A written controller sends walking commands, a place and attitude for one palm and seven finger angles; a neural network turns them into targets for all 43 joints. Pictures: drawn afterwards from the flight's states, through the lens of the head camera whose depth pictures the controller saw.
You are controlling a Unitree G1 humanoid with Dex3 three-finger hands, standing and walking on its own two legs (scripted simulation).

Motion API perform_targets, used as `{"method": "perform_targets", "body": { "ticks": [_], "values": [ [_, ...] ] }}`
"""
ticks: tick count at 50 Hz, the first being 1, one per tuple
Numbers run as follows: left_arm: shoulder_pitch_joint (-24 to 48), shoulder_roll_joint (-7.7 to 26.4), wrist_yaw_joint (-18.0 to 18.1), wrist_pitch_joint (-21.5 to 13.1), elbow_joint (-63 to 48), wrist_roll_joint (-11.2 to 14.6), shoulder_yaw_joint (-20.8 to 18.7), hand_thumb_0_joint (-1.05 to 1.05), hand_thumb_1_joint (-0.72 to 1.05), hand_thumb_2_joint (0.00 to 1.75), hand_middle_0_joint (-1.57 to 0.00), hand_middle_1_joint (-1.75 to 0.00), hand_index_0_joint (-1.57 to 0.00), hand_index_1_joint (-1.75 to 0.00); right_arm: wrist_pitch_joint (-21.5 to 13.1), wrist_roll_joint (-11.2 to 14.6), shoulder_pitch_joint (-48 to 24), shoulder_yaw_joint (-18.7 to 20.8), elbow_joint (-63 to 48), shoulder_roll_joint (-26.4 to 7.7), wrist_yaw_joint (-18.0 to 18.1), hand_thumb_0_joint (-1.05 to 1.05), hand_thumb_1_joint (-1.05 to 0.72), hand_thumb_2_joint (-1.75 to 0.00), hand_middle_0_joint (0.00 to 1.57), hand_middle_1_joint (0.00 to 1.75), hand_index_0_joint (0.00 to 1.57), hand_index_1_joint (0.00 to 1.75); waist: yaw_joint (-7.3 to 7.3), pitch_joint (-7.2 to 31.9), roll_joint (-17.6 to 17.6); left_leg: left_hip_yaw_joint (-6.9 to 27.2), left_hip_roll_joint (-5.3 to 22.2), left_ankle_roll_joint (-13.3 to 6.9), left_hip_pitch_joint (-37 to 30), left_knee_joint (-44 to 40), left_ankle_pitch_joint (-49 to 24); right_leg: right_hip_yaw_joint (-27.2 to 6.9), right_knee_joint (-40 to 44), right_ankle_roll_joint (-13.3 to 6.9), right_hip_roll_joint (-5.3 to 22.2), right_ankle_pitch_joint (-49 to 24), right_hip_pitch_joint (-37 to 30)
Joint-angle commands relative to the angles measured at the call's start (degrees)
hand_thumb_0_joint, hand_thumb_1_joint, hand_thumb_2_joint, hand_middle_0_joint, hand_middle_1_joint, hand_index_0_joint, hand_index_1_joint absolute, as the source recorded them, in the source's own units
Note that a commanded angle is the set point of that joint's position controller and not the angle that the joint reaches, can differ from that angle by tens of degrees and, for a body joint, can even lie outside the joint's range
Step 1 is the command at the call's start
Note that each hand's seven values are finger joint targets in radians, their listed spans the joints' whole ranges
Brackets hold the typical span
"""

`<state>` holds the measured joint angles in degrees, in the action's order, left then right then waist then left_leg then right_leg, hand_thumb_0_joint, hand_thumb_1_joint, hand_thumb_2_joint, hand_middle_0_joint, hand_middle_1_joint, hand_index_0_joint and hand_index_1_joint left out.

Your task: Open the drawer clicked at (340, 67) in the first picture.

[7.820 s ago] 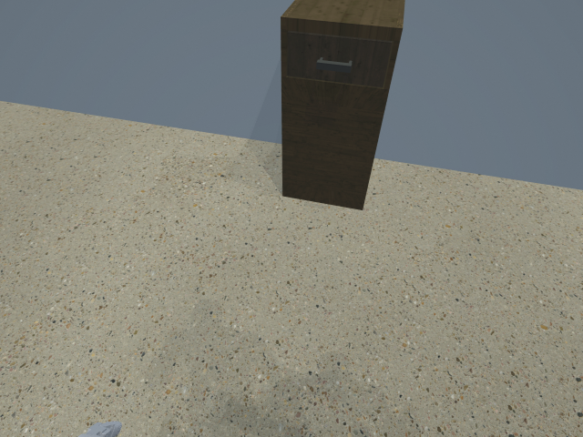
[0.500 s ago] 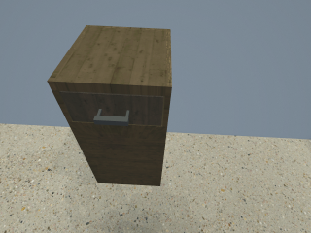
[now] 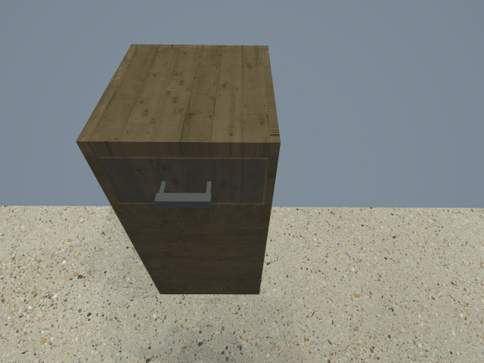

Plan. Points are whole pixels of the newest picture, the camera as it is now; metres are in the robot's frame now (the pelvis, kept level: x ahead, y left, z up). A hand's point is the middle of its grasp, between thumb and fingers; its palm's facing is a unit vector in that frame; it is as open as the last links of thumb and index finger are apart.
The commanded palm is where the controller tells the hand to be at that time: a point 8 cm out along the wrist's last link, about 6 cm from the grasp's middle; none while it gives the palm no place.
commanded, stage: come to a stop and stand still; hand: left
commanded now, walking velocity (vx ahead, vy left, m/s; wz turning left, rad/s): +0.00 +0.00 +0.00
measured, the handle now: (185, 192) +0.48 +0.16 -0.05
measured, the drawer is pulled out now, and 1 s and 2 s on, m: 0.00 0.00 0.00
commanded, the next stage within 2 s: look again from close up in 0.34 s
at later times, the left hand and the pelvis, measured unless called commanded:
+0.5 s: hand out of the picture +0.00 +0.15 -0.18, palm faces +0.03 -0.99 -0.16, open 7.4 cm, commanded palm none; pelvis +0.01 +0.00 +0.00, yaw +0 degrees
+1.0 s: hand out of the picture -0.01 +0.13 -0.18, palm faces +0.04 -0.99 -0.14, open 7.4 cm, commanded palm none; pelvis +0.01 -0.02 +0.00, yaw +0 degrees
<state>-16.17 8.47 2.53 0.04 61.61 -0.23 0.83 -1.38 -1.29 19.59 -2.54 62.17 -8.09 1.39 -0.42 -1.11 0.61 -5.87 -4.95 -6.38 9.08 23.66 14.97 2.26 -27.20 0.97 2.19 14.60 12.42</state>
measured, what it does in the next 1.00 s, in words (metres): stands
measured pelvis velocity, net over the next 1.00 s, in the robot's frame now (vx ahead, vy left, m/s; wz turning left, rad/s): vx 0.01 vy -0.02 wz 0.00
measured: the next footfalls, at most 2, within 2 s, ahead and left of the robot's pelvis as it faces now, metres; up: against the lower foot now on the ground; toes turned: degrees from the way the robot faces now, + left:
left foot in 1.98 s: +0.00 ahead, +0.05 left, +0.00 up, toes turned +3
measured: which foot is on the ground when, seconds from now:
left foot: down 0.00-1.00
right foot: down 0.00-1.00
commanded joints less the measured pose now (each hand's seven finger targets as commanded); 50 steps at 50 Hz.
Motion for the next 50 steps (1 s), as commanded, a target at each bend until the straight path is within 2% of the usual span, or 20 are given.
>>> {"method": "perform_targets", "body": {
  "ticks": [1,6,10,18,21,26,37,46,50],
  "values": [
    [-4.0,4.3,0.1,-1.0,-0.5,0.0,-0.7,0.0,0.9,0.9,-0.2,-0.3,-0.2,-0.3,-1.2,0.3,3.3,1.5,-0.4,-6.4,0.8,0.0,-0.9,-0.9,0.2,0.3,0.2,0.3,0.54,-0.7,1.2,9.8,11.6,2.9,-0.7,-5.1,-22.3,-3.4,1.5,-2.9,3.5,-7.9,-1.9],
    [-4.3,3.7,0.2,-0.7,0.9,0.0,-0.6,0.0,0.9,0.9,-0.2,-0.3,-0.2,-0.3,-1.0,0.4,3.2,1.6,0.6,-6.2,1.2,0.0,-0.9,-0.9,0.2,0.3,0.2,0.3,0.34,-2.2,1.4,9.8,11.8,3.3,-2.0,-5.0,-25.9,-3.2,1.5,-2.6,3.2,-7.7,-1.7],
    [-4.7,3.3,0.3,-0.6,1.6,-0.1,-0.5,0.0,0.9,0.9,-0.2,-0.3,-0.2,-0.3,-0.9,0.5,2.8,1.6,1.1,-6.2,1.4,0.0,-0.9,-0.9,0.2,0.3,0.2,0.3,0.41,-3.0,1.0,9.5,11.9,3.3,-2.4,-5.3,-25.9,-3.2,1.8,-2.4,3.4,-7.7,-1.6],
    [-5.4,2.7,0.2,-0.6,2.4,-0.1,-0.5,0.0,0.9,0.9,-0.2,-0.3,-0.2,-0.3,-0.9,0.5,2.2,1.5,1.8,-6.0,1.4,0.0,-0.9,-0.9,0.2,0.3,0.2,0.3,0.39,-4.1,-1.3,9.9,11.6,3.0,-1.5,-6.4,-20.3,-3.7,3.0,-2.4,3.7,-7.3,-1.9],
    [-5.6,2.5,0.3,-0.5,2.5,-0.1,-0.5,0.0,0.9,0.9,-0.2,-0.3,-0.2,-0.3,-0.9,0.5,2.5,1.5,2.3,-5.9,1.4,0.0,-0.9,-0.9,0.2,0.3,0.2,0.3,0.43,-3.9,-0.2,10.0,11.7,3.3,-2.2,-6.8,-21.5,-3.6,2.7,-2.4,3.7,-6.9,-1.6],
    [-5.9,2.3,0.3,-0.6,2.7,-0.2,-0.5,0.0,0.9,0.9,-0.2,-0.3,-0.2,-0.3,-0.9,0.5,2.5,1.5,2.7,-5.1,1.3,0.0,-0.9,-0.9,0.2,0.3,0.2,0.3,0.5,-4.2,-1.1,9.8,11.5,3.0,-1.3,-7.1,-17.7,-3.9,3.6,-2.5,3.9,-7.0,-2.0],
    [-6.5,1.6,0.3,-0.9,3.0,-0.2,-0.5,0.0,0.9,0.9,-0.2,-0.3,-0.2,-0.3,-1.0,0.6,3.4,1.5,3.6,-4.0,1.3,0.0,-0.9,-0.9,0.2,0.3,0.2,0.3,0.66,-4.8,-1.1,9.6,11.3,2.9,-0.4,-7.6,-14.4,-4.3,4.4,-2.8,3.9,-7.1,-2.3],
    [-7.3,1.1,0.3,-1.0,3.3,-0.2,-0.4,0.0,0.9,0.9,-0.2,-0.3,-0.2,-0.3,-1.1,0.6,4.0,1.5,4.0,-3.4,1.4,0.0,-0.9,-0.9,0.2,0.3,0.2,0.3,0.71,-4.3,-0.1,9.3,11.5,2.9,-1.3,-7.2,-16.0,-4.4,4.7,-2.9,3.9,-7.9,-2.1],
    [-7.7,0.9,0.3,-1.1,3.4,-0.2,-0.4,0.0,0.9,0.9,-0.2,-0.3,-0.2,-0.3,-1.0,0.6,4.0,1.5,4.0,-3.1,1.3,0.0,-0.9,-0.9,0.2,0.3,0.2,0.3,0.75,-4.8,-1.3,9.0,11.4,2.9,-0.6,-7.2,-13.4,-4.8,5.3,-3.0,3.9,-7.9,-1.9]
  ]
}}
